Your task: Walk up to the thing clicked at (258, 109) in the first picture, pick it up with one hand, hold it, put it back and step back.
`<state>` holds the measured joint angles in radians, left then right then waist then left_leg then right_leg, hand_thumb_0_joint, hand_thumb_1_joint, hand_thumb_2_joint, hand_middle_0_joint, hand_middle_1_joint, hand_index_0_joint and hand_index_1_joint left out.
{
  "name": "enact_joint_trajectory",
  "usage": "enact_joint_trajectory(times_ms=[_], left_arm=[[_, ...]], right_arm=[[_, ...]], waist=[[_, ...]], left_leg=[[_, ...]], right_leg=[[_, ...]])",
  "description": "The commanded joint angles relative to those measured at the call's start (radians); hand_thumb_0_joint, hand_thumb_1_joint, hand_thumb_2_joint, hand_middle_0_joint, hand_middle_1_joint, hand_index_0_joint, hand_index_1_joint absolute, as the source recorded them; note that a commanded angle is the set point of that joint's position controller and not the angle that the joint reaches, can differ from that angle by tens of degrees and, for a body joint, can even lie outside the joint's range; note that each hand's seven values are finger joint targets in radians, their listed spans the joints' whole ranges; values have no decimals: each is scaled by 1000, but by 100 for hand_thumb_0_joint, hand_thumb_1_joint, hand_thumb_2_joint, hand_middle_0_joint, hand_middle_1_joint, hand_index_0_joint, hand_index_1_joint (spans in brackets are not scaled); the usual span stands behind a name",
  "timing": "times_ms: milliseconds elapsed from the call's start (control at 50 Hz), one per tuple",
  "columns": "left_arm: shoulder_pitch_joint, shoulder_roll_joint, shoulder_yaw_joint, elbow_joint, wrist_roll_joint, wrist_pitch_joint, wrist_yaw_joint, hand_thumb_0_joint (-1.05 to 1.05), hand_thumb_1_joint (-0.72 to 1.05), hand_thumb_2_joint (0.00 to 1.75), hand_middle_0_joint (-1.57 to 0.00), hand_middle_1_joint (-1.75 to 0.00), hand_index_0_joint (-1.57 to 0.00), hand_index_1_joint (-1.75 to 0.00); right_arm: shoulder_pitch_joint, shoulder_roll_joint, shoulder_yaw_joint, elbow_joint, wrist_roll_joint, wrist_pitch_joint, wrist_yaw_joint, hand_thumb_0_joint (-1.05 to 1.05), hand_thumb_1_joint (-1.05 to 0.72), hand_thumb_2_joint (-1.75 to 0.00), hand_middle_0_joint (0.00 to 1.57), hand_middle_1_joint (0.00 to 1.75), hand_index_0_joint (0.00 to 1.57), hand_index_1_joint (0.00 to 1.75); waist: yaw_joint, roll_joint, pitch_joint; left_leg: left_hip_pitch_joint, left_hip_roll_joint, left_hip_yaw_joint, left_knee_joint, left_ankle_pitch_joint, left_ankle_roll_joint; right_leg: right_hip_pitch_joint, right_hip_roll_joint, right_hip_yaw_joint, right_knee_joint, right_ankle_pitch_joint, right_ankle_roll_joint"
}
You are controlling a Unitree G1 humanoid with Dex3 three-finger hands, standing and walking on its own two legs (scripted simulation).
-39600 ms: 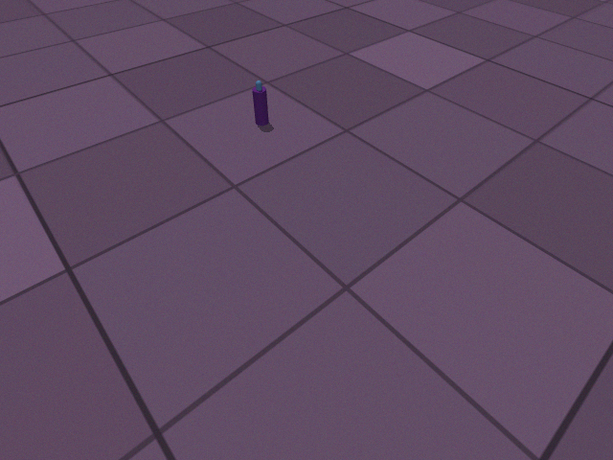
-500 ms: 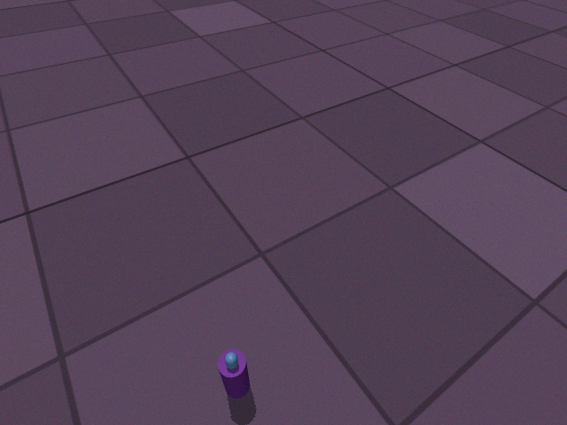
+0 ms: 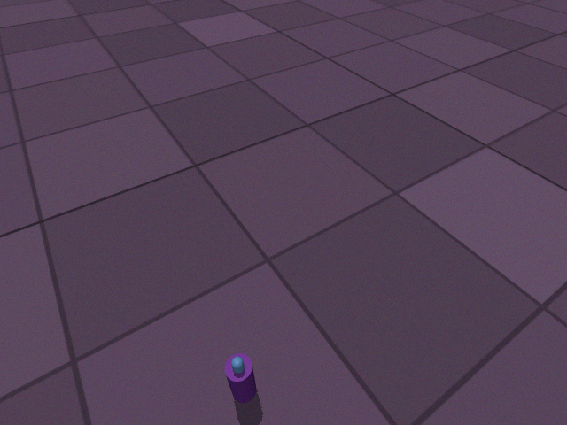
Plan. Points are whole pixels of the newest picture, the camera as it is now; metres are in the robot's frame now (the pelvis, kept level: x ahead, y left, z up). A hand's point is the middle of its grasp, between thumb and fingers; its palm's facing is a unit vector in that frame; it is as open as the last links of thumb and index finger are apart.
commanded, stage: stand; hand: left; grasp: from the side
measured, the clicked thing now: (240, 376) +0.40 +0.16 -0.65
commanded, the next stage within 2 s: step back in 1.36 s
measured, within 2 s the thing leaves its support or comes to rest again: neither
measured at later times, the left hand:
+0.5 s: hand out of the picture +0.08 +0.23 -0.16, palm faces -0.02 -0.94 -0.34, open 7.4 cm
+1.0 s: hand out of the picture +0.08 +0.23 -0.15, palm faces -0.02 -0.94 -0.34, open 7.4 cm
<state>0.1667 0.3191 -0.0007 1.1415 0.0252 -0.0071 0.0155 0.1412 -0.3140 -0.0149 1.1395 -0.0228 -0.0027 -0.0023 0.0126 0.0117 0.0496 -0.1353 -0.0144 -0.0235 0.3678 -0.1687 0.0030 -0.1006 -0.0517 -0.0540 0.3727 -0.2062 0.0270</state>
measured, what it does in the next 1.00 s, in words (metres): stands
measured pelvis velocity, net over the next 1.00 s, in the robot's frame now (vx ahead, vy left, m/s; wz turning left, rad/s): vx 0.01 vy -0.01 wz -0.01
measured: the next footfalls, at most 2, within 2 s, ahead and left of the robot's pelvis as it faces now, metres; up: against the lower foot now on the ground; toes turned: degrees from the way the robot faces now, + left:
none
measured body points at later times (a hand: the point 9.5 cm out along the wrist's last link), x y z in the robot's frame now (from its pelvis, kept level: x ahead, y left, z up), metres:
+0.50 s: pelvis +0.01 -0.01 +0.00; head +0.01 -0.02 +0.45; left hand +0.08 +0.28 -0.13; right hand +0.07 -0.31 -0.14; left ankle +0.02 +0.12 -0.75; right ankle +0.00 -0.13 -0.75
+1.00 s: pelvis +0.01 -0.01 +0.00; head +0.01 -0.02 +0.45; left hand +0.08 +0.28 -0.13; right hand +0.08 -0.31 -0.14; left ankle +0.02 +0.12 -0.75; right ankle +0.00 -0.13 -0.75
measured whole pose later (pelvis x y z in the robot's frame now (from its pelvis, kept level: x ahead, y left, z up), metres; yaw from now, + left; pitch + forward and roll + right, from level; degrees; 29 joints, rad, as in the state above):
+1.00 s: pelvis +0.01 -0.01 +0.00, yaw -1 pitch -3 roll +0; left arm 0.12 0.33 0.01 1.15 0.01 -0.01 0.00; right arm 0.12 -0.34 0.00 1.16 -0.02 -0.01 0.00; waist 0.00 0.01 0.04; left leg -0.11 0.01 -0.02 0.31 -0.15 -0.02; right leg -0.08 -0.03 -0.05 0.32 -0.19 0.01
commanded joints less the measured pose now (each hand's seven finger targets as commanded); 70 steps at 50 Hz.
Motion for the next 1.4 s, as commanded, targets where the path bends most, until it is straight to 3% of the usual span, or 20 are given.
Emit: enact_joint_trajectory(times_ms=[0, 40, 120, 220, 240, 420, 460, 500, 580, 660, 760, 840, 980, 1180, 1280, 1320, 1340, 1380], left_arm=[[-49, 196, 36, -45, -3, -24, 15, 0, 90, 90, -20, -30, -20, -30], [-50, 194, 36, -39, -5, -24, 14, 0, 90, 90, -20, -30, -20, -30], [-58, 202, 37, -31, -2, -24, 13, 0, 90, 90, -20, -30, -20, -30], [-76, 208, 40, -36, -6, -27, 12, 0, 90, 90, -20, -30, -20, -30], [-75, 207, 40, -33, -5, -27, 13, 0, 90, 90, -20, -30, -20, -30], [-86, 207, 43, -37, -8, -29, 11, 0, 90, 90, -20, -30, -20, -30], [-89, 211, 44, -33, -8, -28, 10, 0, 90, 90, -20, -30, -20, -30], [-88, 210, 44, -34, -8, -28, 10, 0, 90, 90, -20, -30, -20, -30], [-94, 207, 41, -37, -10, -26, 7, 0, 90, 90, -20, -30, -20, -30], [-95, 214, 45, -39, -9, -28, 8, 0, 90, 90, -20, -30, -20, -30], [-90, 210, 42, -40, -9, -28, 5, 0, 90, 90, -20, -30, -20, -30], [-94, 219, 45, -46, -11, -28, 4, 0, 90, 90, -20, -30, -20, -30], [-88, 223, 45, -44, -10, -26, 1, 0, 90, 90, -20, -30, -20, -30], [-77, 222, 42, -52, -12, -30, -1, 0, 90, 90, -20, -30, -20, -30], [-76, 223, 41, -52, -13, -27, 0, 0, 90, 90, -20, -30, -20, -30], [-77, 229, 43, -58, -13, -29, 0, 0, 90, 90, -20, -30, -20, -30], [-67, 306, 102, -74, -37, -18, 2, 0, 90, 90, -20, -30, -20, -30], [-41, 304, 112, -106, -39, -12, 8, 0, 90, 90, -20, -30, -20, -30]], right_arm=[[-37, -192, -35, -47, 3, -17, -16, 0, -90, -90, 20, 30, 20, 30], [-43, -197, -34, -45, 5, -19, -17, 0, -90, -90, 20, 30, 20, 30], [-48, -197, -32, -42, 5, -15, -14, 0, -90, -90, 20, 30, 20, 30], [-51, -197, -28, -38, 6, -17, -15, 0, -90, -90, 20, 30, 20, 30], [-50, -201, -29, -36, 7, -16, -14, 0, -90, -90, 20, 30, 20, 30], [-60, -215, -27, -37, 6, -21, -17, 0, -90, -90, 20, 30, 20, 30], [-55, -209, -25, -34, 7, -19, -17, 0, -90, -90, 20, 30, 20, 30], [-59, -210, -26, -36, 6, -20, -17, 0, -90, -90, 20, 30, 20, 30], [-54, -217, -25, -30, 8, -21, -17, 0, -90, -90, 20, 30, 20, 30], [-66, -219, -26, -36, 8, -22, -17, 0, -90, -90, 20, 30, 20, 30], [-65, -224, -25, -35, 9, -22, -16, 0, -90, -90, 20, 30, 20, 30], [-69, -221, -25, -39, 9, -24, -15, 0, -90, -90, 20, 30, 20, 30], [-62, -224, -26, -36, 8, -21, -12, 0, -90, -90, 20, 30, 20, 30], [-60, -226, -24, -39, 10, -25, -10, 0, -90, -90, 20, 30, 20, 30], [-52, -228, -22, -37, 10, -21, -11, 0, -90, -90, 20, 30, 20, 30], [-54, -228, -21, -42, 9, -24, -11, 0, -90, -90, 20, 30, 20, 30], [-90, -273, -44, -81, 17, -7, -5, 0, -90, -90, 20, 30, 20, 30], [-64, -245, -48, -116, 31, 4, -6, 0, -90, -90, 20, 30, 20, 30]], waist=[[-9, 2, -18], [-5, 0, -34], [-6, -28, 4], [-8, -10, -31], [-8, -13, -25], [-7, 0, -75], [-11, -14, -51], [-9, -15, -66], [-12, -1, -53], [-10, -10, -73], [-11, -7, -37], [-10, -3, -69], [-13, -18, -24], [-14, -4, -63], [-17, 2, -51], [-14, -3, -88], [-7, -16, 36], [-16, -39, -37]], left_leg=[[-26, 109, -97, -91, 27, 16], [-16, 114, -96, -87, 59, 18], [-28, 111, -96, -100, 31, 14], [-6, 119, -91, -95, 87, 13], [-19, 116, -90, -95, 65, 13], [28, 129, -78, -85, 173, 14], [15, 128, -79, -98, 137, 9], [29, 133, -78, -89, 179, 12], [18, 133, -77, -103, 144, 5], [28, 135, -75, -95, 168, 12], [17, 135, -78, -108, 127, 8], [25, 138, -78, -105, 151, 10], [5, 132, -81, -120, 64, 8], [35, 140, -80, -104, 142, 9], [15, 135, -77, -107, 107, 8], [41, 141, -74, -92, 183, 10], [-52, 113, -78, 36, 327, 40], [-48, 80, -34, 161, 349, 41]], right_leg=[[-11, -80, 94, -92, 21, -37], [8, -85, 98, -90, 57, -37], [-28, -77, 94, -109, -15, -35], [1, -85, 102, -105, 59, -37], [1, -81, 99, -113, 30, -35], [38, -89, 97, -100, 173, -34], [19, -83, 95, -108, 127, -31], [34, -89, 96, -104, 170, -33], [27, -85, 98, -113, 125, -34], [42, -89, 96, -108, 165, -35], [12, -86, 99, -122, 115, -34], [36, -89, 99, -113, 139, -39], [-13, -79, 97, -129, 29, -38], [9, -87, 102, -113, 118, -42], [12, -85, 104, -122, 93, -41], [31, -90, 102, -104, 173, -42], [-33, -79, 116, -25, 339, -54], [-6, -113, 129, 8, 492, -103]])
